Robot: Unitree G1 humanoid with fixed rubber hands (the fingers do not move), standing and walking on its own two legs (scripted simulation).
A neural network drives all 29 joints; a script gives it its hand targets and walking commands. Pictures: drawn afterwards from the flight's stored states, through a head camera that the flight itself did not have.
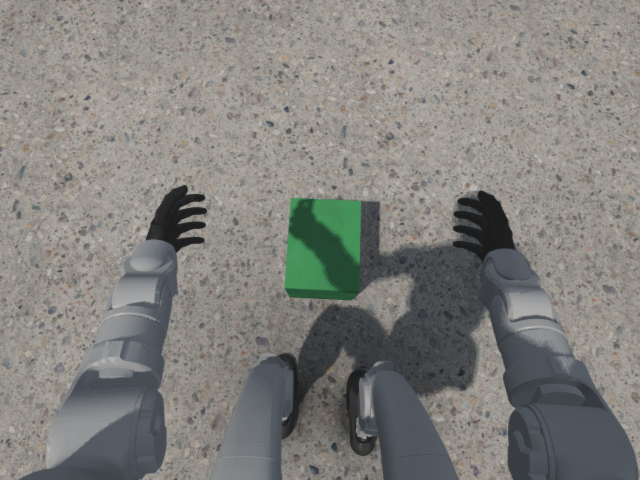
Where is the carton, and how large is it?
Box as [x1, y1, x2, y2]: [284, 198, 360, 299]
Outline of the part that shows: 291,198 284,287 289,296 293,297 351,299 358,292 360,201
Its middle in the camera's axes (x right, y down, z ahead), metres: +0.01 +0.02 +1.02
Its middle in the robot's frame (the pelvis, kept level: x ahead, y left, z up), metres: +0.49 +0.00 -0.60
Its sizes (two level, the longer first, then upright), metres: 0.227 0.176 0.190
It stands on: the floor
